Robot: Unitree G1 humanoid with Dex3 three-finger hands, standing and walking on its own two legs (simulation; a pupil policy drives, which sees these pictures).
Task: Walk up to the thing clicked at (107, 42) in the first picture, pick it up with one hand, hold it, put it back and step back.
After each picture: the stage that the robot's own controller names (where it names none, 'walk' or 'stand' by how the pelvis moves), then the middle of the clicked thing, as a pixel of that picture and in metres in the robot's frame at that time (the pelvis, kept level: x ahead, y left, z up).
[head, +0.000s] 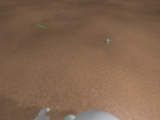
stand; (107, 41) +1.90 -0.44 -0.72
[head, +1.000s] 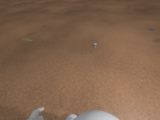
walk; (95, 45) +1.81 +0.02 -0.69
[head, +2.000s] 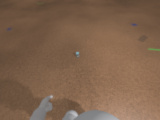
walk; (77, 54) +1.20 +0.27 -0.70
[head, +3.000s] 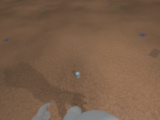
walk; (77, 75) +0.77 +0.25 -0.71
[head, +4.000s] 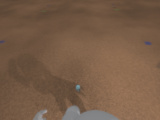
walk; (78, 88) +0.54 +0.19 -0.71
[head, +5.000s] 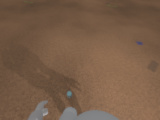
stand; (69, 94) +0.39 +0.21 -0.70
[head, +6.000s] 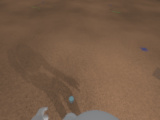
stand; (71, 99) +0.37 +0.18 -0.72
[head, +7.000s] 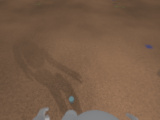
stand; (71, 99) +0.33 +0.20 -0.72
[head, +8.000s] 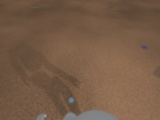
stand; (71, 101) +0.34 +0.19 -0.72
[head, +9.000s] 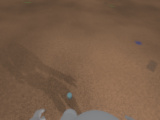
stand; (69, 96) +0.37 +0.20 -0.71
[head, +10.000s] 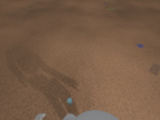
stand; (70, 101) +0.34 +0.21 -0.72
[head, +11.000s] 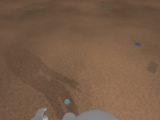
stand; (67, 102) +0.32 +0.25 -0.72
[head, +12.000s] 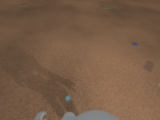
stand; (68, 99) +0.35 +0.22 -0.72
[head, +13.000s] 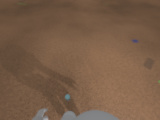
stand; (67, 97) +0.35 +0.23 -0.72
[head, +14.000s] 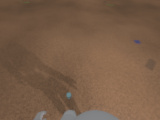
stand; (69, 96) +0.37 +0.21 -0.72
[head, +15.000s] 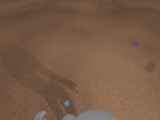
stand; (67, 104) +0.31 +0.23 -0.72
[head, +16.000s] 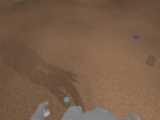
sink last; (67, 100) +0.27 +0.24 -0.71
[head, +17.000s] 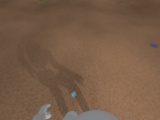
stand; (74, 95) +0.38 +0.18 -0.71
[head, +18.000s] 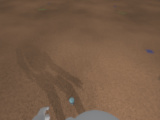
stand; (71, 101) +0.36 +0.19 -0.72
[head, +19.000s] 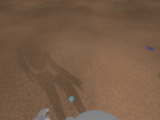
stand; (71, 99) +0.36 +0.20 -0.72
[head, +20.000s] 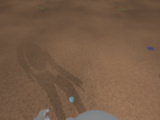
stand; (72, 100) +0.35 +0.20 -0.72
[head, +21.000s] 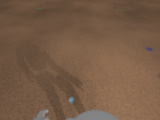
stand; (71, 100) +0.35 +0.20 -0.72
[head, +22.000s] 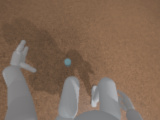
go down; (67, 63) +0.45 +0.17 -0.40
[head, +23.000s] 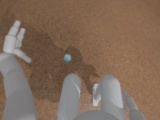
go down; (67, 59) +0.48 +0.16 -0.34
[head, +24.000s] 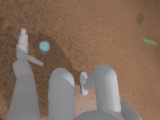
close in; (44, 48) +0.49 +0.19 -0.25
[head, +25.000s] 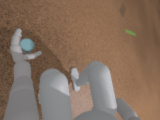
close; (26, 47) +0.47 +0.22 -0.25
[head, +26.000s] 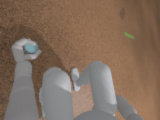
lift; (30, 48) +0.45 +0.20 -0.25
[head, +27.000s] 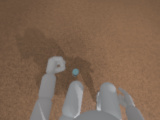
lift; (75, 73) +0.42 +0.13 -0.43
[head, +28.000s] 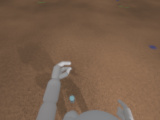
close; (72, 99) +0.34 +0.17 -0.67
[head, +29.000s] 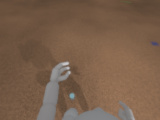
stand; (72, 96) +0.34 +0.17 -0.67
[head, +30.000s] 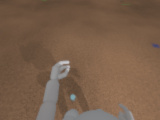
stand; (73, 98) +0.34 +0.17 -0.67
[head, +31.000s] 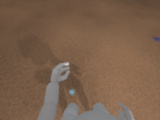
stand; (72, 92) +0.35 +0.17 -0.65
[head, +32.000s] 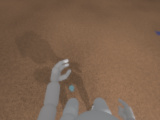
stand; (71, 88) +0.35 +0.16 -0.61
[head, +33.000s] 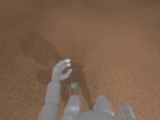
stand; (73, 86) +0.36 +0.16 -0.58
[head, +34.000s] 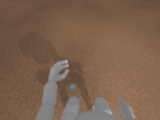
stand; (72, 87) +0.36 +0.16 -0.60
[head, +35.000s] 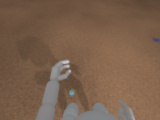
stand; (71, 93) +0.34 +0.16 -0.63
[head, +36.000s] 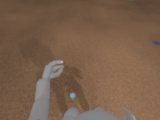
stand; (72, 96) +0.33 +0.17 -0.66
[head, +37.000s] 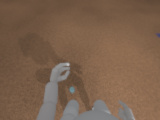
stand; (72, 90) +0.35 +0.17 -0.62
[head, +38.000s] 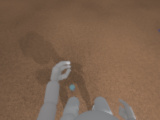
stand; (72, 88) +0.35 +0.16 -0.60
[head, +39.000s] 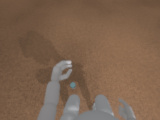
close; (73, 85) +0.37 +0.16 -0.58
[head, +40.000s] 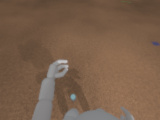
stand; (73, 97) +0.33 +0.16 -0.67
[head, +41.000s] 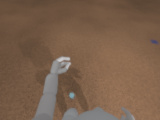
stand; (72, 96) +0.34 +0.17 -0.67
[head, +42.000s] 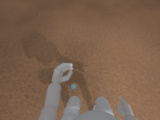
close; (73, 87) +0.36 +0.16 -0.59
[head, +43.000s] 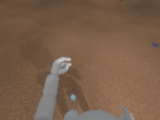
stand; (73, 98) +0.34 +0.16 -0.67
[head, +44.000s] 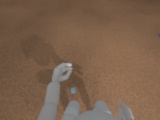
stand; (73, 91) +0.35 +0.17 -0.62
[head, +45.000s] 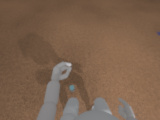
close; (72, 88) +0.36 +0.17 -0.61
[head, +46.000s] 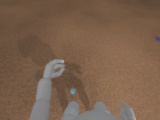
close; (72, 91) +0.35 +0.16 -0.63
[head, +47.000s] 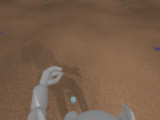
close; (73, 100) +0.33 +0.16 -0.67
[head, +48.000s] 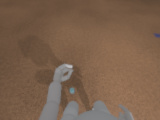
stand; (72, 91) +0.35 +0.17 -0.64
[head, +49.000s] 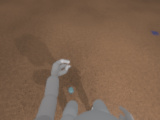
stand; (71, 90) +0.35 +0.17 -0.63
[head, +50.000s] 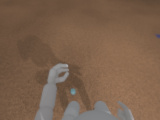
close; (73, 92) +0.34 +0.15 -0.62
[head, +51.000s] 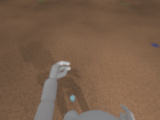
close; (72, 98) +0.33 +0.17 -0.67
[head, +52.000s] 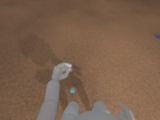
close; (72, 91) +0.35 +0.17 -0.64
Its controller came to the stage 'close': yes
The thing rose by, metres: 0.01
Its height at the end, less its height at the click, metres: +0.00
